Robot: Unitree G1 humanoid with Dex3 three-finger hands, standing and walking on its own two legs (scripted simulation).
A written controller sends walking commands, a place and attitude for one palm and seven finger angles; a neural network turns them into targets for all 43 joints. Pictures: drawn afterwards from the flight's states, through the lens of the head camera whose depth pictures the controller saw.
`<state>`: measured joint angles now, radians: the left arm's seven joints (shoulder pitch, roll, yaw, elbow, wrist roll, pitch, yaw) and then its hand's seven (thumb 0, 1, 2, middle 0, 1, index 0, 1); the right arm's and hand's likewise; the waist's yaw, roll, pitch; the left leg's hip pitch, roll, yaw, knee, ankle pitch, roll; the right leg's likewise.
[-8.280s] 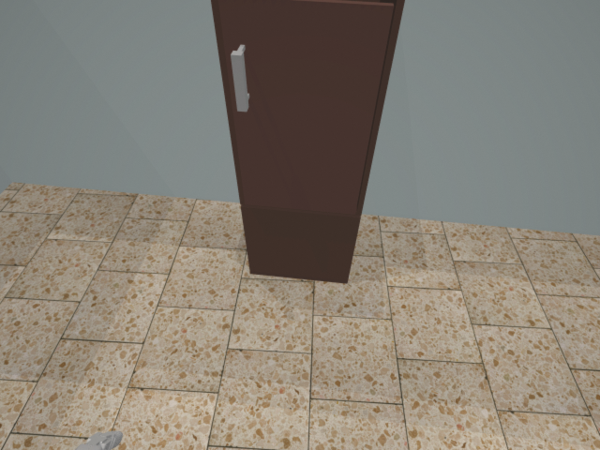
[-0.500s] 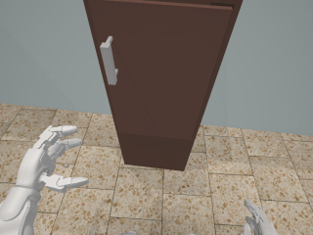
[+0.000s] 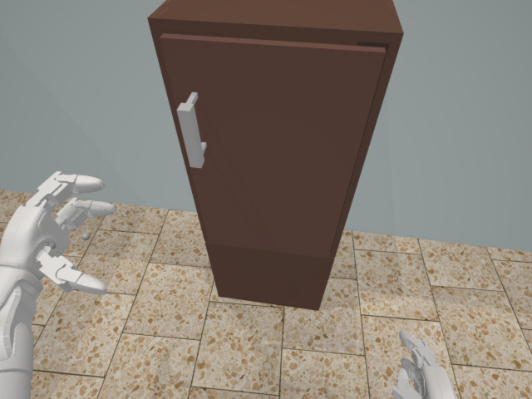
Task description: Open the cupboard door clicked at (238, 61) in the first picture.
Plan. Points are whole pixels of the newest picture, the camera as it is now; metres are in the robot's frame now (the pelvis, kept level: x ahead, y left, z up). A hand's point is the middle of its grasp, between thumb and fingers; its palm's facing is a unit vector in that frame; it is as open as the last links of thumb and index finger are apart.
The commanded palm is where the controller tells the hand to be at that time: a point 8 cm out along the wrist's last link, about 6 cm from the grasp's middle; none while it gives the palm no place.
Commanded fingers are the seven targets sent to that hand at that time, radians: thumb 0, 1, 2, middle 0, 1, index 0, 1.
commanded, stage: raise the hand with hooked fingers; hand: left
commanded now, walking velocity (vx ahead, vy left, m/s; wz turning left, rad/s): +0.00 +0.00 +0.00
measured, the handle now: (195, 130) +0.55 +0.19 +0.10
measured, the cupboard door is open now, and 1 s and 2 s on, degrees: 0 0 0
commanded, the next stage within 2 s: move the hooked fingers beside the handle in 0.56 s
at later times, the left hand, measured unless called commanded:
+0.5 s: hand (99, 231) +0.29 +0.26 +0.13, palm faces +0.02 -1.00 -0.05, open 14.0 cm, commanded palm +0.26 +0.30 +0.13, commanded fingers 0.00 -0.50 0.30 -0.30 -1.20 -0.30 -1.20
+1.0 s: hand (121, 199) +0.35 +0.25 +0.13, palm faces -0.04 -1.00 -0.03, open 14.0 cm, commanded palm +0.32 +0.30 +0.12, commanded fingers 0.00 -0.50 0.30 -0.30 -1.20 -0.30 -1.20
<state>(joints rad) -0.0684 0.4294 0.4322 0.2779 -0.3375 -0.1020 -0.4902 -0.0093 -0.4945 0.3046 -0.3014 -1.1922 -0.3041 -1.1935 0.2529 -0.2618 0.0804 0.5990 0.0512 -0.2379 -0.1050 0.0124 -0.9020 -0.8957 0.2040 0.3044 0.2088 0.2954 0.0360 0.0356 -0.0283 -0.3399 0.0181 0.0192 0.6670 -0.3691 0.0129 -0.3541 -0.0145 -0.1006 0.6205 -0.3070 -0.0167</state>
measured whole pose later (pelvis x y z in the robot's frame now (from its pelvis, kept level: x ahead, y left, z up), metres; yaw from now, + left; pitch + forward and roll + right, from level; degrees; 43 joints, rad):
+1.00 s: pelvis -0.01 -0.01 +0.00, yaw -1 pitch +4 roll +0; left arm -0.38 0.48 0.41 0.62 -0.29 -0.12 -0.51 -0.01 -0.50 0.30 -0.30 -1.20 -0.30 -1.20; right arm 0.27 -0.29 0.07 0.63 0.06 -0.23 -0.12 0.01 -0.90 -0.90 0.20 0.30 0.21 0.30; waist -0.01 0.02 -0.02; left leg -0.37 0.02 0.03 0.64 -0.34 0.00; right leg -0.40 -0.01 -0.09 0.61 -0.29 -0.03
